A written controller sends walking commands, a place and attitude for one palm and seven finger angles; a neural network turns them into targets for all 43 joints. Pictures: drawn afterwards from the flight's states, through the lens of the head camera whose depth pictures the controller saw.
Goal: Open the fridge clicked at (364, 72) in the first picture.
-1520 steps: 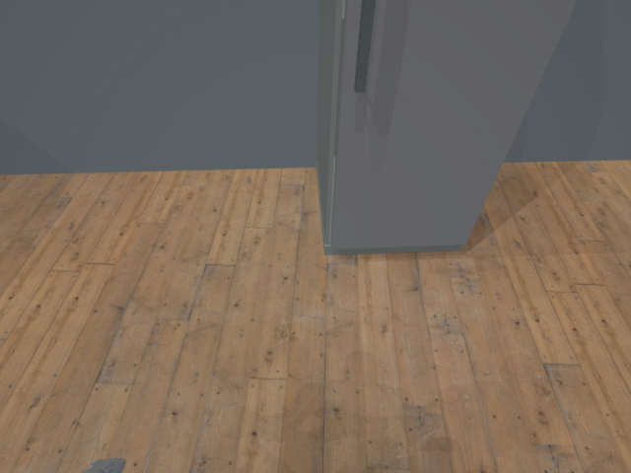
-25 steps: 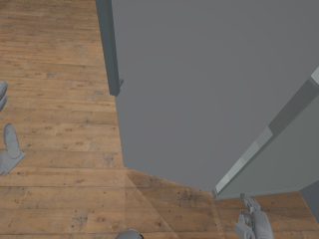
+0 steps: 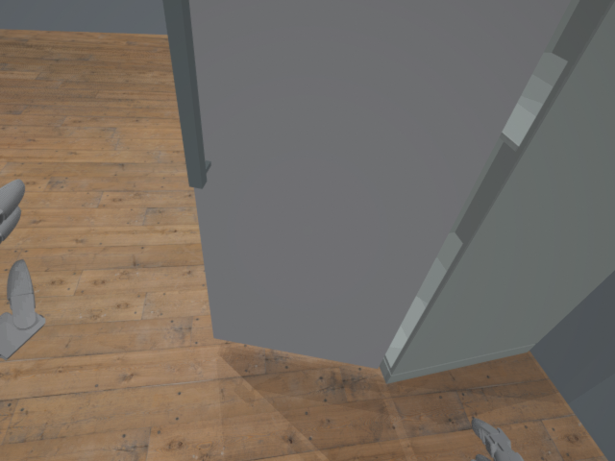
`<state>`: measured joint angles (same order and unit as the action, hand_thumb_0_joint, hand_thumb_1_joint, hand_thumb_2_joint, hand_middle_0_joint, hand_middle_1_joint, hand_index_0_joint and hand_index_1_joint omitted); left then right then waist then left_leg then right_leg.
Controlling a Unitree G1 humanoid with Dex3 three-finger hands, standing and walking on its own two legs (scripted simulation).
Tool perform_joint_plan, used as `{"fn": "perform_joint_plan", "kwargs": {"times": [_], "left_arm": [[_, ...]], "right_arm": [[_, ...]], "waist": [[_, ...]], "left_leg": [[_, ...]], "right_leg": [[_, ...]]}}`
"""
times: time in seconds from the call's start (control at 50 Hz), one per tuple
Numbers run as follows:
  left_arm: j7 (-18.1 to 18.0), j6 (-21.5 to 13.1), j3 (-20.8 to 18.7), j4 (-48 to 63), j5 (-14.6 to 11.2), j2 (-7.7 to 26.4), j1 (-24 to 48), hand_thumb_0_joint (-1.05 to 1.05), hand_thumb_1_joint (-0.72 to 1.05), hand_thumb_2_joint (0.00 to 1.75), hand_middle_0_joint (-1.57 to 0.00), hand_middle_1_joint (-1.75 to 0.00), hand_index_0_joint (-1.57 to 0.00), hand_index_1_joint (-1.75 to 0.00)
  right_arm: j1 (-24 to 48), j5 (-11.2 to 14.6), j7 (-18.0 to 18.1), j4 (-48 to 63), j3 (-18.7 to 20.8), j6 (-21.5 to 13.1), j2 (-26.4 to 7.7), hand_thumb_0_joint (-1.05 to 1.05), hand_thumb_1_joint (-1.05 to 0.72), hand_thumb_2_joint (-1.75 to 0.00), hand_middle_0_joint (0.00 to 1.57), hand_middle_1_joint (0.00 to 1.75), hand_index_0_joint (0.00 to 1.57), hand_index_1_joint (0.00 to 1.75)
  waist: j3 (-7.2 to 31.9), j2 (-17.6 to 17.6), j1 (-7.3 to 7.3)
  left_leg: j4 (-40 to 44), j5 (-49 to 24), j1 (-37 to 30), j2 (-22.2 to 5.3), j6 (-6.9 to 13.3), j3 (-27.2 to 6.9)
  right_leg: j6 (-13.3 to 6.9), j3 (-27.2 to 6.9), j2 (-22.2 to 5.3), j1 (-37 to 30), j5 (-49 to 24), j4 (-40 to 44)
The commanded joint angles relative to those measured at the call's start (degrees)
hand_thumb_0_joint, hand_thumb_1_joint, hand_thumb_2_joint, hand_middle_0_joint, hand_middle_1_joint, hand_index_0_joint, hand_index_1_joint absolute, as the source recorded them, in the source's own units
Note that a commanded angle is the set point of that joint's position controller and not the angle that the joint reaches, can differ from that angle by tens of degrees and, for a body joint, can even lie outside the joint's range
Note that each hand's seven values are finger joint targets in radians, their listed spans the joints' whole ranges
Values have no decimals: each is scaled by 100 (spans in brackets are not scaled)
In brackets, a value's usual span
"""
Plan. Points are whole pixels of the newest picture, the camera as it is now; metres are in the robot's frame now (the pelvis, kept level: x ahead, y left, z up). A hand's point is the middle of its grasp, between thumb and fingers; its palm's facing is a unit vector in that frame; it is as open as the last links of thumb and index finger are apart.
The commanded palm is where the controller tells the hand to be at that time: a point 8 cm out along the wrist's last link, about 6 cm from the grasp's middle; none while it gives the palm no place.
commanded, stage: stop stepping back and stand still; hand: left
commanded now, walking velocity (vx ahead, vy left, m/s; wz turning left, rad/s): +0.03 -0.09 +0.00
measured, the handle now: (188, 49) +0.61 +0.24 +0.26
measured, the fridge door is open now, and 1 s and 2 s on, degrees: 67 67 67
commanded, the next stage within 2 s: let the arm hang, fingers relaxed in 0.62 s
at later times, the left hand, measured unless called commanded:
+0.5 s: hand out of the picture +0.14 +0.30 +0.17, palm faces +0.49 -0.81 -0.33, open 7.4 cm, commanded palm +0.07 +0.32 +0.19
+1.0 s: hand out of the picture +0.02 +0.18 -0.15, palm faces +0.02 -0.98 -0.17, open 7.3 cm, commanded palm none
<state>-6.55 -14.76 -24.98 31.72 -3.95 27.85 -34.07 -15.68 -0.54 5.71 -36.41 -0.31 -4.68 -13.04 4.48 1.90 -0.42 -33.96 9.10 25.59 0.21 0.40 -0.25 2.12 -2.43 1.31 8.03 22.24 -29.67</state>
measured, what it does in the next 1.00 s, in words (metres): steps on the spot: left foot, then right foot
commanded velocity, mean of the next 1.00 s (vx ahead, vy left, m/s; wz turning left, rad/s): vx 0.07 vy -0.04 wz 0.00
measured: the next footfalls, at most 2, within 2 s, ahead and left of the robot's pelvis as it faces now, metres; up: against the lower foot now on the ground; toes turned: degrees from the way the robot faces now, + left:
left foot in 0.36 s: +0.00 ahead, +0.13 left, +0.00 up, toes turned +4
right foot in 0.58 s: -0.01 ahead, -0.08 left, +0.00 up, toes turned +7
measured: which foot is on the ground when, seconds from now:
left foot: down 0.00-0.22, up 0.24-0.34, down 0.36-1.00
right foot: down 0.00-0.38, up 0.40-0.56, down 0.58-1.00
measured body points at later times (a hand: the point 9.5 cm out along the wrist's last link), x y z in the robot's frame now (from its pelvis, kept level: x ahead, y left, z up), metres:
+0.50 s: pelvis -0.07 +0.02 +0.01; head -0.09 +0.05 +0.46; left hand +0.11 +0.34 +0.19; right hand +0.08 -0.20 -0.06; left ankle +0.00 +0.11 -0.72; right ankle -0.09 -0.08 -0.70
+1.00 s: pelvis -0.07 +0.01 +0.00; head -0.05 +0.01 +0.45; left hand +0.02 +0.24 -0.14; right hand +0.05 -0.24 -0.13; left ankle -0.02 +0.13 -0.72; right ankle -0.05 -0.09 -0.73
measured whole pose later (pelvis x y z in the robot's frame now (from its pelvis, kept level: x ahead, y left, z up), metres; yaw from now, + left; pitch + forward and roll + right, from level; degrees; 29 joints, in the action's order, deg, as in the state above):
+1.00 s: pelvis -0.07 +0.01 +0.00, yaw +5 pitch -1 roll +1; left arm 0.5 3.8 1.1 -46.0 1.4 9.3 -13.6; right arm -11.1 -1.7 0.7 -48.6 0.5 1.1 -14.4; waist -1.9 0.3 -2.8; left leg -37.7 17.4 22.1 2.4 0.7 -1.8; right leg -1.6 -1.5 1.5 18.3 19.0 -38.1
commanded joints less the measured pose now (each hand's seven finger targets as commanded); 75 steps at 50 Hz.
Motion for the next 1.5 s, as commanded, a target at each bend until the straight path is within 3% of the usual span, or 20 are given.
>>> {"fn": "perform_joint_plan", "kwargs": {"times": [0.0, 0.04, 0.12, 0.18, 0.24, 0.32, 0.4, 0.52, 0.58, 0.6, 0.68, 0.7, 0.72, 0.76, 0.8, 0.88, 0.94, 1.02, 1.1, 1.48], "left_arm": [[-156, -327, -617, 376, -6, 828, 919, 0, 90, 90, -20, -30, -20, -30], [-165, -277, -579, 891, 81, 765, 1001, 0, 90, 90, -20, -30, -20, -30], [-94, -112, -457, 1460, 92, 659, -12, 0, 90, 90, -20, -30, -20, -30], [-173, -17, -926, 1431, 55, 1067, 31, 0, 90, 90, -20, -30, -20, -30], [-262, 191, -593, 686, 31, 585, 584, 0, 90, 90, -20, -30, -20, -30], [-312, 152, -178, -202, 215, 376, 1802, 0, 90, 90, -20, -30, -20, -30], [-222, 41, -221, 654, 270, 591, 1739, 0, 90, 90, -20, -30, -20, -30], [-195, 46, -541, 1109, 248, 694, 183, 0, 90, 90, -20, -30, -20, -30], [-266, 0, -885, 836, 147, 905, 641, 0, 90, 90, -20, -30, -20, -30], [-303, -11, -743, 628, 142, 729, 817, 0, 90, 90, -20, -30, -20, -30], [-291, -83, -384, 241, 173, 469, 1171, 0, 90, 90, -20, -30, -20, -30], [496, 945, 1708, -3840, 747, -560, 1203, 0, 90, 90, -20, -30, -20, -30], [580, 1422, 1720, -3838, 607, -751, 858, 0, 90, 90, -20, -30, -20, -30], [589, 1581, 1890, -4100, 575, -1086, 1375, 0, 90, 90, -20, -30, -20, -30], [610, 1546, 1942, -4701, 544, -975, 1830, 0, 90, 90, -20, -30, -20, -30], [615, 1498, 2021, -6491, 553, -470, 1606, 0, 90, 90, -20, -30, -20, -30], [618, 1480, 2208, -7190, 567, -230, 2316, 0, 90, 90, -20, -30, -20, -30], [550, 1373, 2186, -7970, 533, -807, 2476, 0, 90, 90, -20, -30, -20, -30], [544, 1418, 2303, -8694, 459, -942, 2008, 0, 90, 90, -20, -30, -20, -30], [486, 1357, 2383, -9552, 472, -1004, 1855, 0, 90, 90, -20, -30, -20, -30]], "right_arm": [[940, 85, 93, 911, 279, -661, -810, 0, -90, -90, 20, 30, 20, 30], [832, -35, 10, 914, 292, -696, -777, 0, -90, -90, 20, 30, 20, 30], [690, 8, -140, 1061, 285, -711, -644, 0, -90, -90, 20, 30, 20, 30], [550, -129, -115, 886, 339, -569, -597, 0, -90, -90, 20, 30, 20, 30], [574, -30, 1, 649, 374, -455, -595, 0, -90, -90, 20, 30, 20, 30], [635, 6, 71, 529, 233, -513, -679, 0, -90, -90, 20, 30, 20, 30], [841, -45, -1, 759, 138, -721, -526, 0, -90, -90, 20, 30, 20, 30], [785, -105, -188, 888, 167, -644, -522, 0, -90, -90, 20, 30, 20, 30], [644, -115, -166, 825, 263, -470, -508, 0, -90, -90, 20, 30, 20, 30], [553, -30, -160, 739, 282, -520, -488, 0, -90, -90, 20, 30, 20, 30], [687, 29, -78, 645, 213, -592, -523, 0, -90, -90, 20, 30, 20, 30], [414, -60, -654, -583, 587, -657, -1514, 0, -90, -90, 20, 30, 20, 30], [205, -1, -564, -245, 568, -237, -1392, 0, -90, -90, 20, 30, 20, 30], [278, -137, -462, -148, 419, 35, -1221, 0, -90, -90, 20, 30, 20, 30], [227, -274, -410, -143, 359, 78, -1230, 0, -90, -90, 20, 30, 20, 30], [916, -162, -426, -404, 298, 297, -1186, 0, -90, -90, 20, 30, 20, 30], [482, -120, -492, -896, 260, 530, -596, 0, -90, -90, 20, 30, 20, 30], [-5, -138, -418, -1505, 256, 477, -400, 0, -90, -90, 20, 30, 20, 30], [175, -91, -350, -1865, 195, 423, -398, 0, -90, -90, 20, 30, 20, 30], [-39, -55, -344, -2606, 191, 430, -310, 0, -90, -90, 20, 30, 20, 30]], "waist": [[112, -1695, 156], [187, -1916, 176], [539, -1345, 168], [453, -197, 72], [-400, 676, -75], [-908, -569, -147], [-702, -1986, -22], [19, -1011, 134], [-81, 325, 74], [-46, 451, 21], [-369, -128, -47], [-473, -678, -437], [-55, -865, -181], [-136, -466, -169], [-70, 0, -125], [216, -9, 384], [-547, 199, -135], [-398, -327, -283], [-163, -759, 31], [-692, -166, -6]], "left_leg": [[2791, 1992, -954, -1390, 345, -2232], [3302, 3382, -235, -1361, 143, -2310], [2436, 2162, -551, -482, -163, -854], [205, 1098, -1654, 98, -161, 64], [-1811, 865, -1045, -18, -134, -286], [784, 1709, -912, -360, 219, -473], [3279, 4305, -262, -1502, 461, -3219], [1802, 2350, 405, -595, 149, -915], [-1108, 1135, 595, -72, -32, -27], [-1516, 1155, 577, -96, -37, -86], [380, 395, -960, -269, 90, -9], [-349, -2365, -1057, -831, 265, -594], [222, -3068, -951, -1245, 633, -1390], [993, -2682, -532, -1833, 1281, -2537], [1046, -3183, -926, -1837, 1478, -2790], [578, -734, -39, -732, 638, -1255], [-539, 1328, -604, 166, 7, -165], [401, 64, -1500, -218, 102, -374], [1129, -308, -1089, -564, 218, -783], [1434, -140, -1437, -515, 161, -502]], "right_leg": [[-223, 102, 359, 661, 493, -831], [-349, 154, 454, 90, 666, -1130], [-401, 440, 390, -607, 252, 858], [-797, -404, -774, 1057, 706, 1953], [-1464, -1481, -1705, 2387, 2183, 2104], [-685, -132, -718, 1781, 1411, 501], [-304, 207, 266, 1413, 596, -2134], [-504, 320, 47, -1023, 173, 825], [-1399, -2103, -1833, -115, 708, 1901], [-1524, -2127, -1912, -122, 106, 1671], [-923, -743, -1240, 739, -912, 749], [-530, 574, -1211, 1554, -2998, -959], [-276, 399, -501, 1379, -1787, -1685], [-151, 154, -123, 1780, 1310, -2645], [-152, -217, -197, 1996, 1137, -2852], [-244, -250, -263, -236, -584, -39], [-1133, -2157, -1651, 1584, 1493, 1822], [-886, -995, -981, 1318, -820, 1069], [-520, -396, -539, 180, -1458, 818], [-499, -439, -600, 405, -1147, 1258]]}}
